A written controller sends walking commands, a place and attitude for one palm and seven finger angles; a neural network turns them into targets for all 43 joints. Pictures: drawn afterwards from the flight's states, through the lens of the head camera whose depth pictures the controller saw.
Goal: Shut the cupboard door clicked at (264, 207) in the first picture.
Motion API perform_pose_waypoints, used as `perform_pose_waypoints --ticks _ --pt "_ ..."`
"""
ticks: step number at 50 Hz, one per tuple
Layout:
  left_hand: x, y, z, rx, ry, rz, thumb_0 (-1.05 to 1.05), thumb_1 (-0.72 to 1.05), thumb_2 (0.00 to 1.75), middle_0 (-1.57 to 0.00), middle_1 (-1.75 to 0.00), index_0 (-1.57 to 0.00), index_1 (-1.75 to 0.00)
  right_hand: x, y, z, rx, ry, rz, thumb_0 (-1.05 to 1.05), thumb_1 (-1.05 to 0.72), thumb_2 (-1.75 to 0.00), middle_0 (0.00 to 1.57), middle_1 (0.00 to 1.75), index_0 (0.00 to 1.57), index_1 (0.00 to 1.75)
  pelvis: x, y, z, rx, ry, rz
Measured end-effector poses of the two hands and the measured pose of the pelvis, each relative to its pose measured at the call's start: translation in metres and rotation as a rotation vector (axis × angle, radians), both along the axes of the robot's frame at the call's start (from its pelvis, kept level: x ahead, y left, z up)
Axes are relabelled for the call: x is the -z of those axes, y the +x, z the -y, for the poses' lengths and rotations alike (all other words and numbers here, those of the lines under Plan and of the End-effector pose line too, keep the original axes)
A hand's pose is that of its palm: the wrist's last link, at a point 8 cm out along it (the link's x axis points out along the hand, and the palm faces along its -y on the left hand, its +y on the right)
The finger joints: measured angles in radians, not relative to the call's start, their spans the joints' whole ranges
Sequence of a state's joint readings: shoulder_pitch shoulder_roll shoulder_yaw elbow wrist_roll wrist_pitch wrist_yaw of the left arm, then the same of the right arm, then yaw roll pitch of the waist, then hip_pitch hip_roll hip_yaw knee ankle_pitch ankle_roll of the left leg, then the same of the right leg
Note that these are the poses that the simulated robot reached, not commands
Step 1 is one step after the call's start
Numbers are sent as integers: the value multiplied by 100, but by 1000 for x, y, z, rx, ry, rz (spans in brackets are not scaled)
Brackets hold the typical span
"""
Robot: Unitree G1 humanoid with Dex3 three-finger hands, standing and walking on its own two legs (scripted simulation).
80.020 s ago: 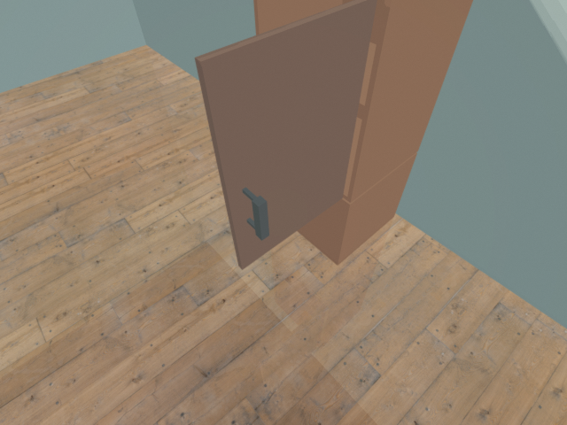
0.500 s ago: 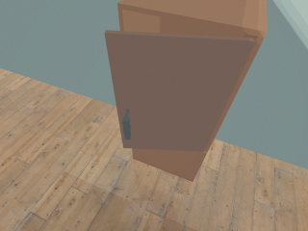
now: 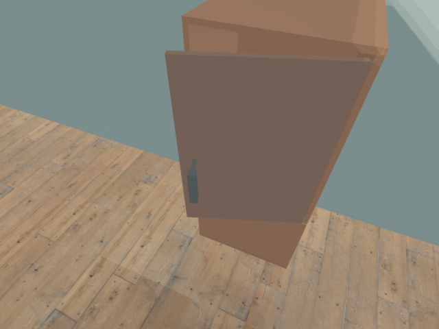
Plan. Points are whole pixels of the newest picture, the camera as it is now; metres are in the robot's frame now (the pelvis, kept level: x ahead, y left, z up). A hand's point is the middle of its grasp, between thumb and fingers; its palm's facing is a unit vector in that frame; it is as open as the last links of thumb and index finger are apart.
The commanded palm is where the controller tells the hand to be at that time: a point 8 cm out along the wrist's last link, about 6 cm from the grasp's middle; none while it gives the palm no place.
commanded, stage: look again from close up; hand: left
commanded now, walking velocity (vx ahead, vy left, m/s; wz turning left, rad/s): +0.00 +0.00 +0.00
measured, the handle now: (193, 181) +0.53 +0.11 -0.11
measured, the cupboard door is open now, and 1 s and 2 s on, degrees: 20 20 20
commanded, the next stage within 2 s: shuffle to correct the standing spot in 0.22 s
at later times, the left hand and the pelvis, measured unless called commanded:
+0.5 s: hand out of the picture -0.05 +0.18 -0.18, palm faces +0.01 -0.99 -0.17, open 7.4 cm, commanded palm none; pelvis -0.01 +0.01 +0.00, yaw +0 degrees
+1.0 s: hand out of the picture +0.03 +0.12 -0.19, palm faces -0.01 -1.00 -0.08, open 7.4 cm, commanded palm none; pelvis +0.05 -0.03 +0.00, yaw -2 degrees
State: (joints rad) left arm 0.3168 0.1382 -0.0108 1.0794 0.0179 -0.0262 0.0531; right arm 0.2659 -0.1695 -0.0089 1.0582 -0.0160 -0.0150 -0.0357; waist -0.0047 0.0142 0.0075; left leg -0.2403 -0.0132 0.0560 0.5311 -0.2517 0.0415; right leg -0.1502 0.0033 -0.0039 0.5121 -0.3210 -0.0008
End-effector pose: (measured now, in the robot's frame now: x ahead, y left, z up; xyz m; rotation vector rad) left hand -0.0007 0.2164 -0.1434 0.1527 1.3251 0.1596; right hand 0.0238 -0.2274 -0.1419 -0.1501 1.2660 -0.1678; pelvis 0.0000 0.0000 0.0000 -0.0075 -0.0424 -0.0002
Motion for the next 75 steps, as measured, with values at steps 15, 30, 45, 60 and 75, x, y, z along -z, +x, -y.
perform_pose_waypoints --ticks 15,30,45,60,75 --pt "1 -31 -23 -3 -3 -23 1 90 90 -20 -30 -19 -30 -14 -3 -1 -46 -29 17 1 -91 -90 20 30 20 30 -3 -19 -9 -6 0 -21" --pt "6 -53 2 -13 -51 -137 1 90 90 -20 -30 -19 -30 -7 -33 8 13 -23 -101 1 -90 -90 20 30 20 30 0 -8 5 9 7 -37" --pt "27 -23 43 -40 -138 -188 1 90 90 -20 -30 -19 -30 -11 30 21 18 -72 -38 1 -91 -90 20 30 20 30 8 41 22 25 -7 -43" --pt "-6 141 47 83 -6 49 2 93 90 -20 -30 -19 -30 -11 -8 67 121 -14 -219 1 -90 -90 20 30 20 30 -4 72 75 39 -21 -50" --pt "3 159 106 26 -20 151 0 93 90 -21 -30 -20 -30 -4 77 117 34 -27 -83 1 -91 -90 20 30 20 30 4 81 112 3 -1 -27"
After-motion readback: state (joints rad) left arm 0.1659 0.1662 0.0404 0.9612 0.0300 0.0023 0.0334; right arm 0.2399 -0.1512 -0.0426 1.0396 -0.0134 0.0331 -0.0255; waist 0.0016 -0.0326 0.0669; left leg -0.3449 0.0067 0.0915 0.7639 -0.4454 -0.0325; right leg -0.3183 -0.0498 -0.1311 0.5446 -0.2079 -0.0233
